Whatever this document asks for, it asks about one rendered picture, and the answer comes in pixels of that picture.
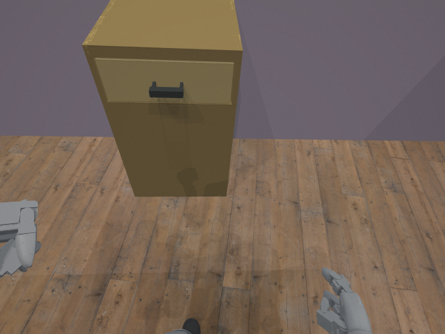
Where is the left robot foot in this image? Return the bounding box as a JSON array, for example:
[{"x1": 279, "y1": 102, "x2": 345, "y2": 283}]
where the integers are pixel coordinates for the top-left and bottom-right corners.
[{"x1": 182, "y1": 318, "x2": 200, "y2": 334}]

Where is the handle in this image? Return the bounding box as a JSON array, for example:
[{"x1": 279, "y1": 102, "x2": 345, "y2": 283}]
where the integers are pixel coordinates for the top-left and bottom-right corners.
[{"x1": 149, "y1": 81, "x2": 184, "y2": 98}]

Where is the robot left hand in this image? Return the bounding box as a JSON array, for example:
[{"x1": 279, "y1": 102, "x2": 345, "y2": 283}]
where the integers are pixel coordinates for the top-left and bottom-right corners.
[{"x1": 0, "y1": 199, "x2": 41, "y2": 278}]

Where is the robot right hand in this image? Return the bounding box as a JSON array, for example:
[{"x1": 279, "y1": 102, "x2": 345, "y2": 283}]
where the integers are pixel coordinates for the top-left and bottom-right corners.
[{"x1": 316, "y1": 267, "x2": 372, "y2": 334}]

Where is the cabinet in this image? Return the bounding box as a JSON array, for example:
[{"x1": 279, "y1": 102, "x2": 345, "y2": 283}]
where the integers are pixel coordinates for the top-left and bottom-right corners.
[{"x1": 82, "y1": 0, "x2": 243, "y2": 197}]

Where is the drawer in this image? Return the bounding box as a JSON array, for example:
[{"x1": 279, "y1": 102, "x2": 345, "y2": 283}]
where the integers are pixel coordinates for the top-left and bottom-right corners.
[{"x1": 95, "y1": 58, "x2": 234, "y2": 104}]

